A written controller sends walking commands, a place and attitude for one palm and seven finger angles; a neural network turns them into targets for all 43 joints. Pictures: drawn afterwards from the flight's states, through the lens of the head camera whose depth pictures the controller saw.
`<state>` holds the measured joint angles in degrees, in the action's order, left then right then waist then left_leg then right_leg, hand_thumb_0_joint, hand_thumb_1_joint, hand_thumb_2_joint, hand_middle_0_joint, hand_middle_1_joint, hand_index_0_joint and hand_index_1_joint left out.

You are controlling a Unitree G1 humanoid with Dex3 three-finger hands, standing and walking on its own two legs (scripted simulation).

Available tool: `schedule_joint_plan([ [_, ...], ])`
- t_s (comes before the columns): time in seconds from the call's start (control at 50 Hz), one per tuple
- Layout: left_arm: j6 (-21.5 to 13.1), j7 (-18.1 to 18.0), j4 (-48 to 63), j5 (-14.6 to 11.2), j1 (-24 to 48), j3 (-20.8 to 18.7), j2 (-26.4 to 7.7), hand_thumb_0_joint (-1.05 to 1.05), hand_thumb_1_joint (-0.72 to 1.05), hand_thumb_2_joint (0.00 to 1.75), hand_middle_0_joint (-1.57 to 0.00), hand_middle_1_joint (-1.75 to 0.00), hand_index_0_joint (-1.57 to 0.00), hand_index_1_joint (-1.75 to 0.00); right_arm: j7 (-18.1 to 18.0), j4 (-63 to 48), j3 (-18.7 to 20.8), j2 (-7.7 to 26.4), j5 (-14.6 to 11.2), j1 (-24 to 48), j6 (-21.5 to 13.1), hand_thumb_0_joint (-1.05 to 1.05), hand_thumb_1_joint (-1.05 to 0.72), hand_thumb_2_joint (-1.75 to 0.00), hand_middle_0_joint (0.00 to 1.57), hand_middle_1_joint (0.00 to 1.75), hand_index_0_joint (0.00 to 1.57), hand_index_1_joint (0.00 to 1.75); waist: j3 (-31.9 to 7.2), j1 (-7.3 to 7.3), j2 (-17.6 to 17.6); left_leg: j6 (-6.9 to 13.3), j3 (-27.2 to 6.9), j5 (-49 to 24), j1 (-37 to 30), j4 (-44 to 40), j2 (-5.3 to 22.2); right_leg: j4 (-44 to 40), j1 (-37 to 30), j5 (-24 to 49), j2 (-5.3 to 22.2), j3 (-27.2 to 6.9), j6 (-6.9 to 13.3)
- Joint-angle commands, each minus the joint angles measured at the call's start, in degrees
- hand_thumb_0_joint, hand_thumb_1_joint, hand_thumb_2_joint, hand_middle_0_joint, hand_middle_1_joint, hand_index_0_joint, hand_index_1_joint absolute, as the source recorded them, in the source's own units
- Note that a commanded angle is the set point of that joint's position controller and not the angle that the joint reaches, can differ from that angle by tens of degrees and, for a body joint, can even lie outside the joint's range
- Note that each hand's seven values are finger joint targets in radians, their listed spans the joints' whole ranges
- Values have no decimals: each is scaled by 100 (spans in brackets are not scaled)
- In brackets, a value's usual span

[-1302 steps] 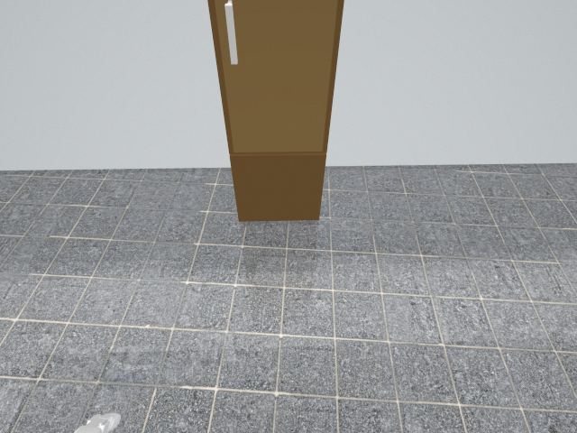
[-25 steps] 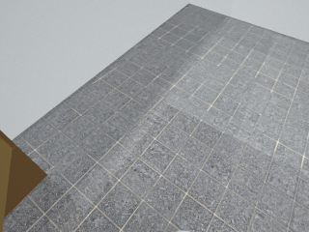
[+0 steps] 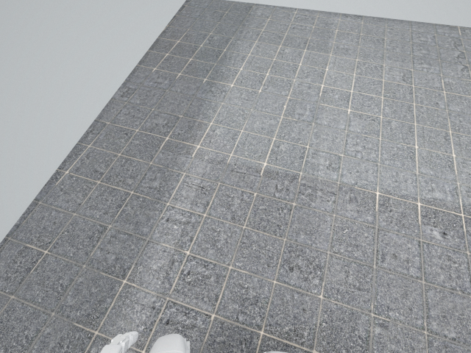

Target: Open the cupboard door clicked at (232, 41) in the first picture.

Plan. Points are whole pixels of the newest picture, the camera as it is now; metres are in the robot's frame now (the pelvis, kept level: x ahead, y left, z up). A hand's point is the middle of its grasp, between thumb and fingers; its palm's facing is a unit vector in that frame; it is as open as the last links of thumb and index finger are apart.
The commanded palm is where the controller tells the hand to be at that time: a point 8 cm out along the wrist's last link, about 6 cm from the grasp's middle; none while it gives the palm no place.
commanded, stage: walk to a spot facing it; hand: left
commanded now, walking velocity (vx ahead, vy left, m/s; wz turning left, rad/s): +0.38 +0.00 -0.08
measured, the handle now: out of the picture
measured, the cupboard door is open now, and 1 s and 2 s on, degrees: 50 50 50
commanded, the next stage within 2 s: turn to face it in 0.70 s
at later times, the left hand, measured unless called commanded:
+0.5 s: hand (149, 329) +0.19 +0.18 -0.18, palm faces +0.04 -0.99 -0.13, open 7.4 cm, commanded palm none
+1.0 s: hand (198, 142) +0.68 +0.11 -0.16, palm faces -0.17 -0.96 -0.20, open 7.3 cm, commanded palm none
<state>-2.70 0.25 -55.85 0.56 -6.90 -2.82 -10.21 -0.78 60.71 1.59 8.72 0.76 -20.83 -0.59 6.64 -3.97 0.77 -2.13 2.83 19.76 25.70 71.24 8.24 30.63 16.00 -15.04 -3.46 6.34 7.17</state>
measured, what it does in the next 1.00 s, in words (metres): walks ahead: left foot, then right foot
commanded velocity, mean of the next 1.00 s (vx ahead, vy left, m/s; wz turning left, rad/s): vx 0.27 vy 0.00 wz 0.01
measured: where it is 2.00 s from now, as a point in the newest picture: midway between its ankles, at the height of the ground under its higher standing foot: (252, 237)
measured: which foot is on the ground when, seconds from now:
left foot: up 0.00-0.40, down 0.42-0.88, up 0.90-1.00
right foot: down 0.00-0.42, up 0.44-0.86, down 0.88-1.00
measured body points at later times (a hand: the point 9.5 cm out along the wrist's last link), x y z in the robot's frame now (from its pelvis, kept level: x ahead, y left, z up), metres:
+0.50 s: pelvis +0.29 +0.03 -0.01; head +0.31 +0.03 +0.44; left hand +0.19 +0.23 -0.16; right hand +0.39 -0.20 -0.15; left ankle +0.33 +0.09 -0.73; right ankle +0.09 -0.06 -0.62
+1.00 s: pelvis +0.53 -0.05 +0.00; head +0.58 -0.06 +0.44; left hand +0.68 +0.16 -0.15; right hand +0.39 -0.23 -0.15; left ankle +0.42 +0.10 -0.63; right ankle +0.58 -0.13 -0.73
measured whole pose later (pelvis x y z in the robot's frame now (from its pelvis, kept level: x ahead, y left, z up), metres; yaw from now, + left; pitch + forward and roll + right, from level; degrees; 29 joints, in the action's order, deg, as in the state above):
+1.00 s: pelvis +0.53 -0.05 +0.00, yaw -6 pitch +0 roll +1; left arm -3.9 -0.7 -57.4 0.8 -4.7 -1.8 -10.2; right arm -1.5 66.9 0.4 5.9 -0.6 -25.1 -0.3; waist 6.2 -4.2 0.5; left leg -0.8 3.1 28.8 18.0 68.6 3.9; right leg 33.3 20.0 -13.1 1.9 10.2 4.6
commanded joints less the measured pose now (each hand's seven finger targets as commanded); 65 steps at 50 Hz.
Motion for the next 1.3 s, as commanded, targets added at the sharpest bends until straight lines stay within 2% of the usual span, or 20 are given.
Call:
schedule_joint_plan([
  [0.0, -203, -23, -24, -3, -676, -121, -584, 0, 90, 90, -20, -30, -20, -30, 56, -188, 135, 277, 77, -508, 0, 0, -90, -90, 20, 30, 20, 30, -432, 71, 309, -105, -51, -615, 387, -819, 111, -2004, -247, 1302, 1435, -1205, 185],
  [0.24, -327, -186, -754, 34, -2272, -17, -489, 0, 90, 90, -20, -30, -20, -30, 220, -858, 155, 382, -4, 2044, -134, 0, -90, -90, 20, 30, 20, 30, -90, 680, 464, 51, 251, -910, 1648, -2417, -305, -1540, -2470, 4543, 1641, -1330, -23],
  [0.3, -333, -210, -834, 35, -2323, -28, -614, 0, 90, 90, -20, -30, -20, -30, 195, -825, 119, 340, 10, 2038, -193, 0, -90, -90, 20, 30, 20, 30, -143, 514, 520, 264, 731, -509, 687, -3188, -813, -1012, -2402, 6348, 1572, -1100, -87],
  [0.34, -354, -215, -869, 46, -2170, -41, -729, 0, 90, 90, -20, -30, -20, -30, 117, -524, 162, 477, 28, 1171, -241, 0, -90, -90, 20, 30, 20, 30, -517, 69, 623, 470, 887, -641, -551, -3648, -1134, -127, -2115, 7141, 1444, -896, -191],
  [0.36, -360, -203, -814, 11, -1978, -56, -763, 0, 90, 90, -20, -30, -20, -30, 61, -277, 226, 675, 61, 302, -263, 0, -90, -90, 20, 30, 20, 30, -849, -360, 492, 644, 723, -1168, -1879, -3971, -1029, 832, -1354, 6592, 1378, -760, -296],
  [0.38, -370, -158, -679, -49, -1945, -58, -585, 0, 90, 90, -20, -30, -20, -30, 6, -73, 352, 1146, 161, -601, -289, 0, -90, -90, 20, 30, 20, 30, -1415, -698, -39, 1125, -697, -1617, -3450, -4042, 82, 2326, 92, 4522, 952, -564, -462],
  [0.4, -390, -79, -533, -144, -2189, 47, -202, 0, 90, 90, -20, -30, -20, -30, -39, 27, 445, 1611, 200, -1164, -320, 0, -90, -90, 20, 30, 20, 30, -2260, -573, -1309, 1991, -3013, -2487, -4600, -4552, 1846, 4638, 1384, -699, 132, -385, -555],
  [0.42, -368, -123, -454, -76, -1796, -5, -400, 0, 90, 90, -20, -30, -20, -30, -45, -3, 400, 1520, 60, -926, -269, 0, -90, -90, 20, 30, 20, 30, -1980, -405, -783, 2142, -3345, -2435, -4042, -5110, 2071, 5477, 1767, -1298, 329, -920, -406],
  [0.48, -171, 3, -366, 99, -1233, -70, -105, 0, 90, 90, -20, -30, -20, -30, -83, -190, 187, 640, 75, 47, -421, 0, -90, -90, 20, 30, 20, 30, 47, 177, -378, 1328, -1823, -1048, -1434, -5936, 1316, 5122, 2040, -235, 893, -947, -561],
  [0.58, 89, 90, -364, 135, -1419, -39, 251, 0, 90, 90, -20, -30, -20, -30, -77, -29, 146, 509, 40, -157, -550, 0, -90, -90, 20, 30, 20, 30, -300, 544, -545, 979, 61, -2790, -1539, -5949, 677, 3630, 1887, 353, 1020, -604, -742],
  [0.72, 100, 181, -42, 68, -9, 11, 52, 0, 90, 90, -20, -30, -20, -30, -89, 285, 24, 631, 71, -976, -424, 0, -90, -90, 20, 30, 20, 30, 150, 173, -776, 614, 684, -4118, -2019, -5852, 563, 1183, 1482, 1190, 678, 103, -506],
  [0.82, -32, 84, -281, 87, -912, -15, -320, 0, 90, 90, -20, -30, -20, -30, -140, 407, -2, 870, 38, -988, -334, 0, -90, -90, 20, 30, 20, 30, -498, 711, -718, 531, 594, -6251, -2435, -4134, 677, 280, -221, 905, 197, 328, -180],
  [0.84, -99, 33, -500, 103, -1664, -101, -588, 0, 90, 90, -20, -30, -20, -30, -121, 367, 9, 837, -26, -799, -331, 0, -90, -90, 20, 30, 20, 30, -896, 1096, -435, 425, 569, -5495, -1638, -3108, 504, 3, -1603, 1742, 469, 18, -117],
  [0.86, -172, -57, -660, 129, -2356, -253, -1175, 0, 90, 90, -20, -30, -20, -30, -99, 296, 0, 588, -133, -1038, -345, 0, -90, -90, 20, 30, 20, 30, -1776, 1250, 707, 217, 780, -2464, -308, -1345, -255, 131, -3266, 3918, 2043, -1605, 406],
  [0.88, -188, -70, -688, 7, -2459, -267, -1458, 0, 90, 90, -20, -30, -20, -30, -140, 265, 12, 489, -195, -1327, -311, 0, -90, -90, 20, 30, 20, 30, -2510, 1015, 1187, 99, 261, 1778, 140, 494, -777, -354, -3591, 5333, 3442, -2839, 1040],
  [0.9, -133, -122, -499, -48, -1904, -178, -1320, 0, 90, 90, -20, -30, -20, -30, -136, 220, 20, 475, -184, -929, -229, 0, -90, -90, 20, 30, 20, 30, -1877, 928, 683, 181, -373, 1512, 189, 593, -433, -783, -2549, 4491, 3245, -2313, 919],
  [0.94, -42, -193, -265, -37, -1059, -83, -855, 0, 90, 90, -20, -30, -20, -30, -94, 120, 40, 263, -124, -352, -97, 0, -90, -90, 20, 30, 20, 30, -918, 618, 452, 112, -372, 795, 340, 416, -133, -1043, -1157, 4089, 2720, -1289, 405],
  [1.02, -89, -178, -31, -7, -367, 23, -494, 0, 90, 90, -20, -30, -20, -30, 6, 254, 47, -21, -36, -727, 236, 0, -90, -90, 20, 30, 20, 30, -639, 38, 573, -69, -108, 76, -112, -360, -112, -1488, 110, 3103, 2204, 52, -94],
  [1.24, 91, -180, 231, 108, -418, -277, -864, 0, 90, 90, -20, -30, -20, -30, 185, -717, 184, 338, 28, 789, 210, 0, -90, -90, 20, 30, 20, 30, -619, 367, 733, -50, 438, 116, 32, -2920, -252, -468, -862, 2755, 2580, 491, -128],
  [1.28, 122, -153, 316, 51, -373, -312, -991, 0, 90, 90, -20, -30, -20, -30, 185, -696, 251, 652, 70, 368, 178, 0, -90, -90, 20, 30, 20, 30, -901, 78, 192, 45, 507, -752, -978, -3868, -478, 548, -622, 2582, 2416, 744, -409],
])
